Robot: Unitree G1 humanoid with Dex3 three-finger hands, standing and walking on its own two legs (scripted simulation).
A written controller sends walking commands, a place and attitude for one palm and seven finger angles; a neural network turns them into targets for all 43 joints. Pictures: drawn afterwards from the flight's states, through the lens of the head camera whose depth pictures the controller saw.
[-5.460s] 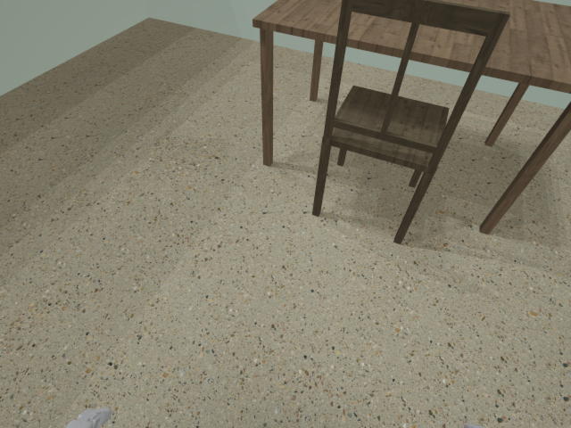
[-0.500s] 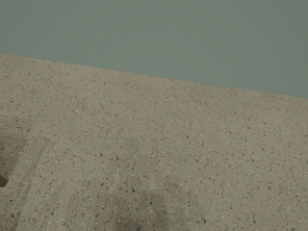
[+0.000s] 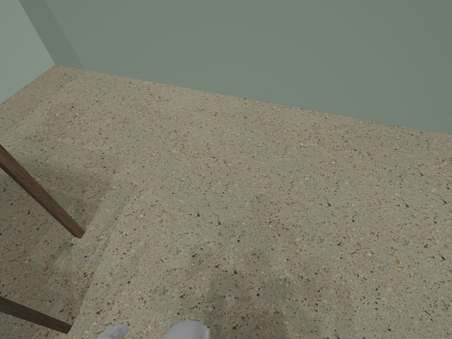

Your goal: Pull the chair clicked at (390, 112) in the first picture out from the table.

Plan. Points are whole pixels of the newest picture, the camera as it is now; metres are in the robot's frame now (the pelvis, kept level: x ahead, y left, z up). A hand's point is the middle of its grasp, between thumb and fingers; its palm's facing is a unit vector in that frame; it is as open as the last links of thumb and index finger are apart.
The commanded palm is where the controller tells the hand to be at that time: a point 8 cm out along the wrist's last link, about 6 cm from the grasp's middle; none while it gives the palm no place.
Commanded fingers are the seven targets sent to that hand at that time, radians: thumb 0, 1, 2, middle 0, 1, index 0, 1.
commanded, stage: turn to face it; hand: left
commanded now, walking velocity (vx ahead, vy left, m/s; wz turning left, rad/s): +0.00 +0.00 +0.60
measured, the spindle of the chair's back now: out of the picture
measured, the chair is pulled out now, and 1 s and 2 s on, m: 0.00 0.00 0.00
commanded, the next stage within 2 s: take the last steps up to it in 1.80 s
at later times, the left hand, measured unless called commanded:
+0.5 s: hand out of the picture -0.03 +0.28 -0.18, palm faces +0.34 -0.90 -0.26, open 7.4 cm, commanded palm none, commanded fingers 0.00 0.90 0.90 -0.20 -0.30 -0.20 -0.30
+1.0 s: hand out of the picture -0.03 +0.22 -0.15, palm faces +0.56 -0.79 -0.26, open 7.4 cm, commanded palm none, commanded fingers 0.00 0.90 0.90 -0.20 -0.30 -0.20 -0.30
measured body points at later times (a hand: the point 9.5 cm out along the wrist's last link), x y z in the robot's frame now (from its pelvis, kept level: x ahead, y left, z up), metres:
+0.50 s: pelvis -0.01 +0.05 +0.00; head +0.02 +0.09 +0.44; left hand -0.04 +0.33 -0.16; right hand +0.19 -0.16 -0.12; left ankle -0.03 +0.14 -0.74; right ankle +0.02 -0.12 -0.66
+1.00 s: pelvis +0.00 +0.01 +0.00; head +0.03 +0.01 +0.45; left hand -0.06 +0.26 -0.13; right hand +0.19 -0.18 -0.15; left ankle -0.09 +0.13 -0.66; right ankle +0.05 -0.09 -0.74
